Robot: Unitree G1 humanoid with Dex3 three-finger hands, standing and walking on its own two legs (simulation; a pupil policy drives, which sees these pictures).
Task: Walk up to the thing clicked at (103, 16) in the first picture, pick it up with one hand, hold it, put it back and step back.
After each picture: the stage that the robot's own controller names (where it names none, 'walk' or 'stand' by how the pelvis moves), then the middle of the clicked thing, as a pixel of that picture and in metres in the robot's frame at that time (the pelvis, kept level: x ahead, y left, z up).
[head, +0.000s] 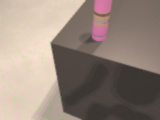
stand; (101, 14) +0.66 -0.07 +0.12
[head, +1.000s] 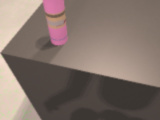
walk; (55, 14) +0.56 +0.13 +0.15
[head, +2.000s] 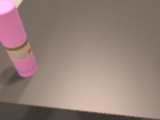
stand; (16, 44) +0.42 +0.22 +0.15
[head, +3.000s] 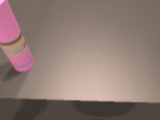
stand; (10, 38) +0.43 +0.22 +0.15
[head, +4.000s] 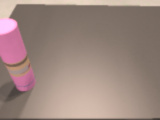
stand; (16, 60) +0.39 +0.22 +0.12
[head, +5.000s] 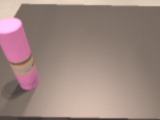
stand; (20, 58) +0.40 +0.21 +0.12
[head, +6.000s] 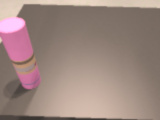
stand; (23, 58) +0.40 +0.20 +0.12
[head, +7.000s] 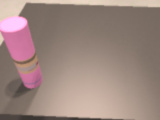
stand; (25, 57) +0.40 +0.20 +0.12
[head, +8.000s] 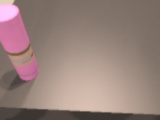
rise first; (18, 48) +0.41 +0.21 +0.12
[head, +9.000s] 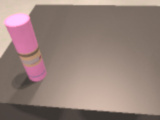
go down; (29, 51) +0.43 +0.23 +0.12
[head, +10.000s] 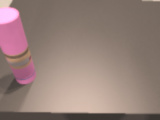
go down; (17, 51) +0.41 +0.20 +0.13
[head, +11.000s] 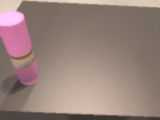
go down; (21, 53) +0.42 +0.21 +0.13
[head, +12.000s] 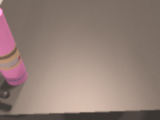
close in; (4, 52) +0.40 +0.23 +0.14
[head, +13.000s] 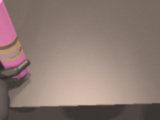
close; (5, 43) +0.42 +0.22 +0.16
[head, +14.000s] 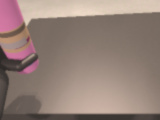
lift; (10, 30) +0.32 +0.17 +0.31
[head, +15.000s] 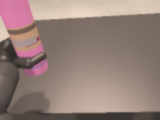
hold; (22, 31) +0.36 +0.16 +0.29
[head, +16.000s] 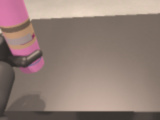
hold; (17, 27) +0.34 +0.17 +0.31
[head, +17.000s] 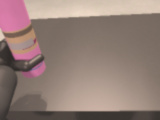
crouch; (19, 33) +0.34 +0.17 +0.29
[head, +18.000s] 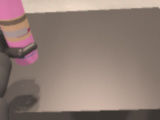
crouch; (13, 22) +0.40 +0.18 +0.28
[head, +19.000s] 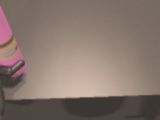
lower; (1, 41) +0.42 +0.22 +0.17
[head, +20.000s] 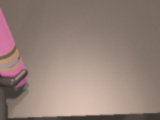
lower; (3, 52) +0.38 +0.22 +0.16
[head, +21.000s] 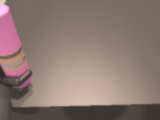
lower; (9, 52) +0.39 +0.21 +0.16
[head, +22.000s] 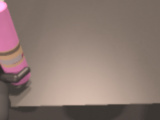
lower; (8, 49) +0.40 +0.22 +0.16
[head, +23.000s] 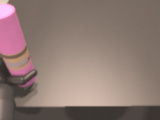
loosen; (14, 51) +0.39 +0.20 +0.16
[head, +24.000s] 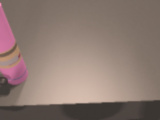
withdraw; (3, 49) +0.39 +0.21 +0.16
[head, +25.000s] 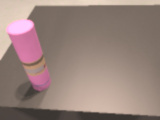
sink last; (32, 59) +0.38 +0.20 +0.13
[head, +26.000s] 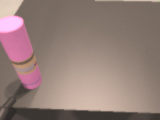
stand; (22, 57) +0.38 +0.21 +0.13
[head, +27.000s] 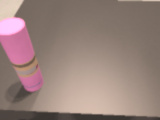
stand; (24, 60) +0.37 +0.20 +0.13
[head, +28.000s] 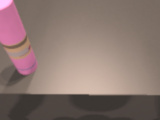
walk; (15, 41) +0.42 +0.21 +0.14
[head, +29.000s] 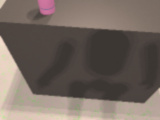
walk; out of the picture +0.72 +0.18 +0.15
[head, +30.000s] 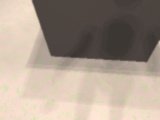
walk; out of the picture +1.10 +0.14 +0.15
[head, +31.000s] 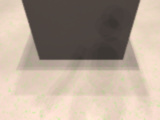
stand; out of the picture +1.32 +0.27 +0.13
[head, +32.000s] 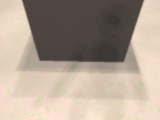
stand; out of the picture +1.29 +0.23 +0.12
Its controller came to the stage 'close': yes
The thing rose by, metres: 0.20
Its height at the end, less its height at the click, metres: +0.00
